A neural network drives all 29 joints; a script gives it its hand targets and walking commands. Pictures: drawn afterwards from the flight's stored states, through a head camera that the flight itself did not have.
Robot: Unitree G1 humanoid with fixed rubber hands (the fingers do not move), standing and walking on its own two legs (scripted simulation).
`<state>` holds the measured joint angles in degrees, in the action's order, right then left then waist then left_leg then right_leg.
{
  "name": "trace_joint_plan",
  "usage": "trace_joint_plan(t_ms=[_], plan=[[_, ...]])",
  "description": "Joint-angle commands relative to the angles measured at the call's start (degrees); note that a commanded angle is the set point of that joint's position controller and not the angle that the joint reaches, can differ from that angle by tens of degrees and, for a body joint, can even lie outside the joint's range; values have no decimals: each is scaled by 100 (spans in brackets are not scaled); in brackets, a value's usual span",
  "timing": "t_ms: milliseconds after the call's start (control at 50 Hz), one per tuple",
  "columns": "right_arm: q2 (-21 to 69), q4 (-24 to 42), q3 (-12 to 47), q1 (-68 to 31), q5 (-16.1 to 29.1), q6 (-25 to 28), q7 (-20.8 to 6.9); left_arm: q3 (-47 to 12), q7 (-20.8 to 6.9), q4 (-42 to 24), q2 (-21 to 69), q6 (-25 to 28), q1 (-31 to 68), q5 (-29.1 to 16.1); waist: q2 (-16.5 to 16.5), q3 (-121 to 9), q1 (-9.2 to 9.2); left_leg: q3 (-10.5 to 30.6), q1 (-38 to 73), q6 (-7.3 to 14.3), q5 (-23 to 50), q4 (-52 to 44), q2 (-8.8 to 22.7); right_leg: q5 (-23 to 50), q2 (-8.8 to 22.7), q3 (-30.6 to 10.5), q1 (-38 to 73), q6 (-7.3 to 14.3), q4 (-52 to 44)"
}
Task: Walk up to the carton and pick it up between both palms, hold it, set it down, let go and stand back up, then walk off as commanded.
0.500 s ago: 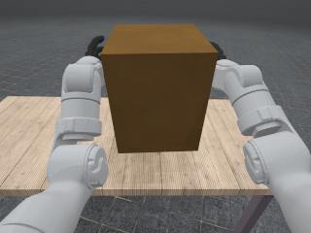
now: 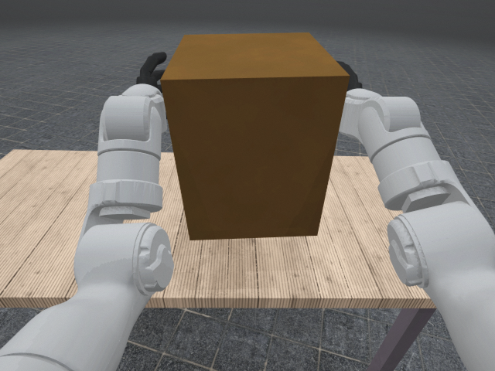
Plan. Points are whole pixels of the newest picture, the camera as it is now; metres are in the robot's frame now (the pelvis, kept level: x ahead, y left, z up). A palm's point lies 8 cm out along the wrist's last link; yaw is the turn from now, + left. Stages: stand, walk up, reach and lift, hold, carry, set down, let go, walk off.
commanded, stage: hold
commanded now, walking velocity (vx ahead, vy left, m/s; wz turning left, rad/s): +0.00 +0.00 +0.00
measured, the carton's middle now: (250, 134) +0.38 +0.00 +0.26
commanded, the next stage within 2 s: none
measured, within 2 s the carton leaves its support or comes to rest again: neither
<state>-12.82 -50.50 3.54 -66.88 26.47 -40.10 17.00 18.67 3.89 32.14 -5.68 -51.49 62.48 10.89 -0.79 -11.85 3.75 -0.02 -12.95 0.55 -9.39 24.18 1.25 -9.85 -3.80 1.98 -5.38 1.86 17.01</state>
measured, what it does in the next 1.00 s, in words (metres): stands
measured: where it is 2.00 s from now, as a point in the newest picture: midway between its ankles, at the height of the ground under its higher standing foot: outside the picture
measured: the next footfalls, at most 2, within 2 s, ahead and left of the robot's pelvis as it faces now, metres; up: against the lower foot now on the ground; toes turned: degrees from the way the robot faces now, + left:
none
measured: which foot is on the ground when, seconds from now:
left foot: down 0.00-1.00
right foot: down 0.00-1.00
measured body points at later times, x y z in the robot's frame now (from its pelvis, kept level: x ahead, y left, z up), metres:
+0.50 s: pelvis +0.00 +0.00 +0.00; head -0.09 +0.02 +0.44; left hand +0.39 +0.15 +0.32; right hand +0.39 -0.14 +0.31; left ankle +0.04 +0.11 -0.75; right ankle -0.01 -0.10 -0.75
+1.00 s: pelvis +0.00 +0.00 +0.00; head -0.09 +0.03 +0.44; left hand +0.39 +0.15 +0.32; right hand +0.39 -0.14 +0.31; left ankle +0.04 +0.11 -0.75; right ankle -0.01 -0.10 -0.75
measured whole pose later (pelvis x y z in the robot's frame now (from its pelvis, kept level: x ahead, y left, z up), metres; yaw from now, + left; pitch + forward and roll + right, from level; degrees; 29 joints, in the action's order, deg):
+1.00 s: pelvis +0.00 +0.00 +0.00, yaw +0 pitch -2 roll -2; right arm -13.0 -49.9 4.0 -66.4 27.1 -40.2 17.1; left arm 18.7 4.1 31.0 -5.3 -51.9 61.8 11.1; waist -0.6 -12.1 4.0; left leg -0.2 -12.8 0.6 -9.8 24.4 1.2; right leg -10.1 -3.8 1.7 -5.3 1.8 17.2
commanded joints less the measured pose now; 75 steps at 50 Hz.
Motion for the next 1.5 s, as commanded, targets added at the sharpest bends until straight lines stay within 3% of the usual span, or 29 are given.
trace_joint_plan(t_ms=[0,20,60,100,180,200,220,280,320,400,460,480,540,580,640,700,780,840,920,980,1020,1080,1140,1220,1280,1380,1420,1440,1480], plan=[[3682,2269,624,-5676,881,477,-757,-1843,-758,-668,3566,419,4240,-1097,454,-2047,143,309,1557,-265,1108,-113,-90,1032,-43,-276,-250,-419,-265],[3669,2394,590,-5774,889,491,-755,-1897,-762,-672,3629,411,4261,-1151,463,-2117,176,323,1549,-262,1060,-125,-84,1015,-32,-300,-243,-412,-282],[3709,2433,656,-5838,911,502,-764,-1742,-743,-613,3566,402,4086,-1051,372,-2008,32,300,1453,-201,1034,-109,-96,1005,-10,-311,-222,-432,-277],[3619,2001,562,-5587,850,447,-779,-1581,-748,-422,3484,370,4043,-898,395,-1659,30,335,1397,-229,931,-180,-86,848,-15,-302,-337,-409,-309],[3672,2364,630,-5803,876,502,-754,-1792,-775,-641,3540,402,4236,-1060,357,-2051,110,336,1542,-240,1106,-133,-98,1086,-39,-270,-217,-435,-260],[3773,2385,756,-5747,936,488,-743,-1714,-764,-618,3519,392,4084,-989,301,-2018,-8,287,1536,-200,1270,-65,-127,1263,-17,-296,-122,-447,-245],[3731,2422,733,-5737,940,495,-732,-1771,-774,-685,3529,393,4144,-1005,434,-1998,56,297,1585,-236,1271,-64,-137,1229,-18,-287,-194,-442,-264],[3846,2634,907,-5733,997,471,-671,-1755,-775,-714,3432,370,3983,-1011,302,-2194,-12,238,1580,-183,1454,22,-198,1625,15,-298,3,-513,-220],[3864,2573,898,-5767,1028,450,-674,-1701,-795,-706,3375,351,4107,-937,235,-2014,-48,266,1566,-175,1351,-4,-186,1350,-25,-291,-122,-500,-244],[3858,2449,680,-5786,887,458,-678,-1791,-819,-671,3513,370,4238,-1047,319,-1753,97,255,1530,-202,1087,-84,-171,1036,6,-281,-323,-452,-305],[3803,2519,710,-5854,900,483,-677,-1791,-823,-624,3479,387,4139,-1050,268,-1855,67,280,1475,-199,1054,-102,-132,1045,-14,-302,-241,-462,-299],[3706,2502,608,-5820,868,472,-652,-1809,-822,-492,3568,366,4010,-1039,356,-1788,168,287,1506,-219,1117,-94,-144,1133,4,-300,-257,-432,-296],[3747,2511,715,-5806,872,461,-674,-1657,-840,-455,3440,371,3910,-1004,231,-1806,49,274,1543,-158,1124,-108,-143,1114,2,-287,-258,-463,-316],[3743,2562,766,-5700,915,453,-660,-1735,-830,-602,3464,377,3962,-1042,232,-2053,109,282,1587,-196,1322,-63,-142,1395,-12,-290,-85,-468,-251],[3682,2259,645,-5522,883,419,-663,-1693,-844,-578,3471,350,4018,-938,355,-1814,130,277,1538,-251,1114,-131,-122,1096,-5,-280,-160,-455,-289],[3653,2515,654,-5691,920,470,-691,-1862,-839,-723,3575,366,4083,-1065,443,-2003,153,313,1552,-267,1239,-119,-114,1174,-30,-268,-165,-414,-263],[3764,2435,825,-5666,1010,426,-716,-1727,-773,-753,3468,339,4069,-972,413,-1863,0,288,1504,-204,1279,-75,-127,1205,-25,-315,-128,-441,-241],[3705,2364,705,-5643,959,423,-731,-1816,-778,-779,3548,339,4134,-990,431,-1816,104,348,1518,-263,1238,-100,-119,1071,-44,-277,-230,-399,-258],[3720,2304,657,-5752,937,447,-775,-1794,-742,-758,3534,368,4269,-989,420,-1859,56,332,1502,-242,934,-174,-78,809,-31,-281,-348,-421,-296],[3710,2498,733,-5810,923,476,-770,-1754,-749,-602,3506,353,4024,-1026,258,-1989,-1,302,1515,-210,1152,-115,-77,1126,-40,-302,-202,-445,-271],[3646,2374,725,-5707,953,450,-763,-1782,-739,-625,3512,338,3999,-979,358,-1903,23,325,1594,-252,1240,-96,-85,1154,-60,-284,-228,-437,-259],[3728,2380,749,-5764,892,452,-736,-1632,-803,-481,3394,337,4003,-946,182,-1873,-21,274,1515,-160,1016,-124,-127,1048,1,-300,-223,-472,-308],[3709,2425,656,-5684,907,444,-713,-1929,-777,-788,3575,394,4220,-1126,386,-2089,208,353,1655,-255,1214,-97,-103,1225,-23,-281,-217,-430,-263],[3743,2623,749,-5695,936,459,-691,-1864,-778,-765,3613,365,4007,-1107,336,-2084,153,301,1614,-221,1340,-21,-115,1358,-3,-306,-110,-452,-254],[3696,2289,711,-5564,925,389,-710,-1681,-788,-637,3458,327,4035,-916,364,-1708,77,298,1482,-222,1194,-91,-138,1118,-4,-305,-242,-442,-295],[3666,2480,724,-5658,940,445,-691,-1836,-837,-747,3495,338,3999,-971,457,-1843,112,306,1606,-249,1349,-73,-140,1242,-26,-263,-223,-434,-292],[3701,2546,698,-5672,979,463,-695,-2011,-815,-931,3637,364,4242,-1094,509,-1972,207,312,1677,-303,1364,-61,-115,1293,-43,-275,-183,-428,-267],[3760,2488,778,-5672,978,441,-687,-1882,-798,-809,3561,341,4064,-1013,390,-1821,79,281,1575,-253,1343,-67,-128,1212,-37,-287,-151,-451,-267],[3738,2396,701,-5796,884,444,-726,-1769,-788,-614,3500,353,4154,-998,351,-1655,72,281,1464,-211,976,-140,-123,820,-11,-279,-380,-440,-327]])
